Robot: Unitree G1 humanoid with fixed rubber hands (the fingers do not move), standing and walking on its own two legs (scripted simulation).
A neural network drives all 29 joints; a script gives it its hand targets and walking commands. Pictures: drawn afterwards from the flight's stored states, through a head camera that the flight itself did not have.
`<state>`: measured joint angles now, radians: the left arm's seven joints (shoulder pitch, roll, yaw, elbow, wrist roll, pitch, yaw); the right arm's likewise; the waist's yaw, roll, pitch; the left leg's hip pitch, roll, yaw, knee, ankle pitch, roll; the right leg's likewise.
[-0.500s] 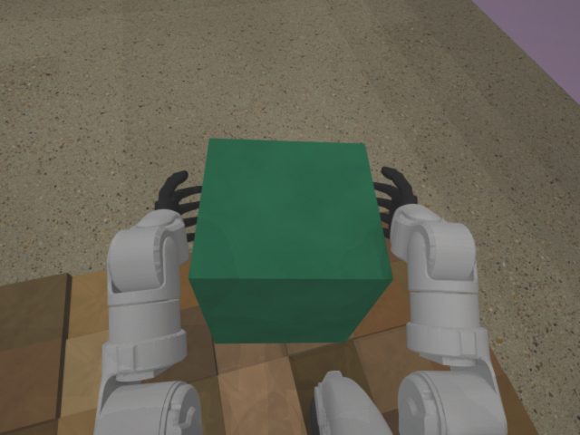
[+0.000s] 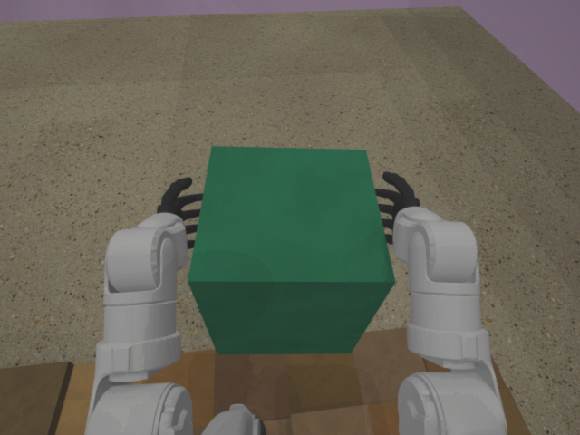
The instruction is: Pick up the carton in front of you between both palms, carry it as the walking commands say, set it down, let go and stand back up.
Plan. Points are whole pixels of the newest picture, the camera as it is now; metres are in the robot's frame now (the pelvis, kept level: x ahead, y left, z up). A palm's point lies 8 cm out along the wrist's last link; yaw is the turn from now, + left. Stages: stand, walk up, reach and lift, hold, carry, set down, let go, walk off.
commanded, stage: carry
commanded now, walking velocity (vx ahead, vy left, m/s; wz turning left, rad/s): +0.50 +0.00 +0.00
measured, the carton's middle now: (287, 258) +0.35 +0.03 +0.04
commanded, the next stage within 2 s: none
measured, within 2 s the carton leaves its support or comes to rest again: neither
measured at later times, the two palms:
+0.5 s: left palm (222, 103) +0.65 +0.16 +0.10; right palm (383, 105) +0.64 -0.14 +0.11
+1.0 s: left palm (240, 33) +0.95 +0.16 +0.11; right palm (363, 35) +0.96 -0.14 +0.10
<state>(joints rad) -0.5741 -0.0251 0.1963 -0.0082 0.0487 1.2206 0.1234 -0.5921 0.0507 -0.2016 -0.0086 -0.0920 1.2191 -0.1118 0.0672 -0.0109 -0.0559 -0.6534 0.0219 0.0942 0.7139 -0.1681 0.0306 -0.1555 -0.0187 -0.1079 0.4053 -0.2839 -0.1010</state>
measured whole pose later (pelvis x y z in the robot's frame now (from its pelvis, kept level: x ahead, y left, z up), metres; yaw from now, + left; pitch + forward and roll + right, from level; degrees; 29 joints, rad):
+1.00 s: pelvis +0.60 +0.00 -0.02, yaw +1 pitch +5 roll +0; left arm -0.68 -0.02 0.20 0.17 0.06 1.19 0.13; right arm -0.66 0.01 -0.22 0.11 -0.08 1.22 -0.12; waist 0.05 0.02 -0.06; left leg -0.63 0.02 0.10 0.56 0.02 0.05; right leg -0.05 0.05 -0.10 0.43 -0.46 -0.08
